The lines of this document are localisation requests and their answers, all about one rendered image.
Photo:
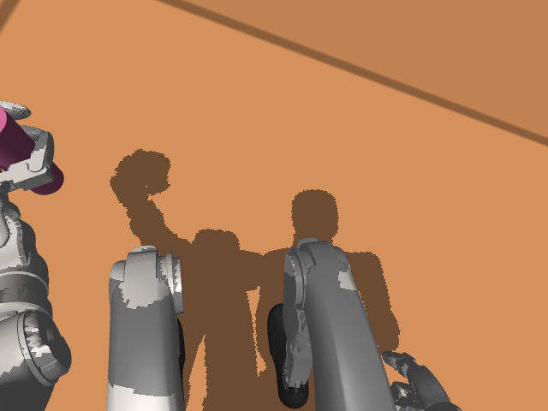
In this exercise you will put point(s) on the left robot arm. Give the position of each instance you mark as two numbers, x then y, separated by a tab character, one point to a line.
33	354

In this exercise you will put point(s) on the right robot hand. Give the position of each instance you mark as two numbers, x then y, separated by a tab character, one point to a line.
423	389

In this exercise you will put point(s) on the right robot foot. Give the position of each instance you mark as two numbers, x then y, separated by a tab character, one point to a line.
289	396

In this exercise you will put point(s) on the left robot hand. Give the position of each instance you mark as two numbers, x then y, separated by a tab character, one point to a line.
36	170

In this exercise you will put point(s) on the can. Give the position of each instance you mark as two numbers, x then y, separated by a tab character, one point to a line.
16	146

